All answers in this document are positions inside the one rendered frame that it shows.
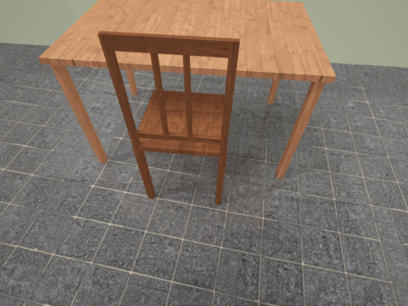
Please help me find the table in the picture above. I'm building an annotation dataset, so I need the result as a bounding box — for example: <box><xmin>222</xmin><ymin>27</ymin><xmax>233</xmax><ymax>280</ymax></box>
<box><xmin>38</xmin><ymin>0</ymin><xmax>336</xmax><ymax>178</ymax></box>

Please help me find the chair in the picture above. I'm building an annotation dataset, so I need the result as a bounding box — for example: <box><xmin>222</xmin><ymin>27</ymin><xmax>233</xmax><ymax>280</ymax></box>
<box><xmin>98</xmin><ymin>31</ymin><xmax>240</xmax><ymax>205</ymax></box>

